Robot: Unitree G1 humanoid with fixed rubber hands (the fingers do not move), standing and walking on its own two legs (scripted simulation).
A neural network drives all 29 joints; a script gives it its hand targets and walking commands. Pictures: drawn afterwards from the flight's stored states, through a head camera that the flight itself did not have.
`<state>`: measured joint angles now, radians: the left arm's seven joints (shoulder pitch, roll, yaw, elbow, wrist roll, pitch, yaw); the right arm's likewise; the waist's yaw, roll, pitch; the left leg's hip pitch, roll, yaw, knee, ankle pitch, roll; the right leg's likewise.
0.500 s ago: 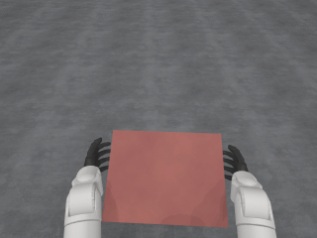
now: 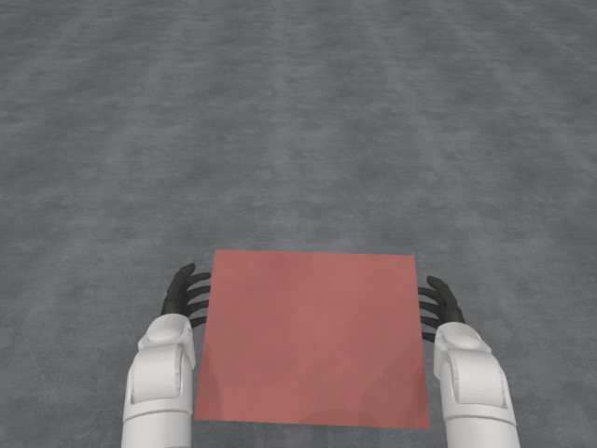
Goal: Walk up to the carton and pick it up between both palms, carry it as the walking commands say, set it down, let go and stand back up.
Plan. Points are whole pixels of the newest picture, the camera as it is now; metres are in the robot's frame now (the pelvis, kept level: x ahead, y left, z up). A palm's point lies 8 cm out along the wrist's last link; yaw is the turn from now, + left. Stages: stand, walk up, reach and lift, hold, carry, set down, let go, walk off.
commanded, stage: carry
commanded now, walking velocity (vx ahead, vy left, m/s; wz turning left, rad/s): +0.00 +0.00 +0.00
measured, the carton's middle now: (310, 338) +0.30 +0.00 -0.09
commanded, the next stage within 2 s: none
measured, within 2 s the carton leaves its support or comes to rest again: neither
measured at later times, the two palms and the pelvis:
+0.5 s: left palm (174, 314) +0.27 +0.19 +0.03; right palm (448, 333) +0.26 -0.17 +0.04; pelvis +0.00 +0.01 +0.00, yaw -1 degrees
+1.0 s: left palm (180, 325) +0.26 +0.18 +0.03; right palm (458, 343) +0.24 -0.18 +0.04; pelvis -0.01 +0.00 +0.00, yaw -1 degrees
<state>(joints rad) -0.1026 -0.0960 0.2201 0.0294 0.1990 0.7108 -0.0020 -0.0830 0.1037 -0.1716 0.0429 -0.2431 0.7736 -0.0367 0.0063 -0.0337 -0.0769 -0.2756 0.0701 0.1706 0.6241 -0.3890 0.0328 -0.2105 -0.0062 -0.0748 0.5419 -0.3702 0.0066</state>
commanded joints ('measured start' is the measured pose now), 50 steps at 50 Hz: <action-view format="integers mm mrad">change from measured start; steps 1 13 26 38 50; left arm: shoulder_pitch -531 -471 -377 -481 -398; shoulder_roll -662 -671 -675 -639 -672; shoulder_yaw -691 -697 -687 -630 -659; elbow -225 -165 -67 -51 -45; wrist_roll -323 -322 -277 -268 -263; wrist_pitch -15 -9 4 -16 -10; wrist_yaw -250 -249 -253 -257 -261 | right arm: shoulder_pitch -552 -569 -482 -540 -590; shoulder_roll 695 685 650 649 672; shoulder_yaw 592 627 581 557 599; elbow -194 -226 -143 -75 -174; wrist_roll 322 337 294 267 296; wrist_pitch -72 -77 -63 -71 -86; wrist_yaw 256 262 267 264 270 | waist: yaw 5 8 1 -12 -6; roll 145 85 128 52 58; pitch -219 -209 -234 -222 -230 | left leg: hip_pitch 157 180 164 142 204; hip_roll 146 107 112 118 143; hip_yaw -189 -163 -139 -141 -175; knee -155 -125 -112 -93 -148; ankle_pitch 475 472 712 409 490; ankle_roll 59 52 23 32 53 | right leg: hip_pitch -14 -23 21 -14 -53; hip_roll -77 -99 -83 -107 -86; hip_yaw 54 72 32 87 51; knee -31 -44 20 -81 -40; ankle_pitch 338 421 495 441 363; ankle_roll -51 -54 -44 -76 -50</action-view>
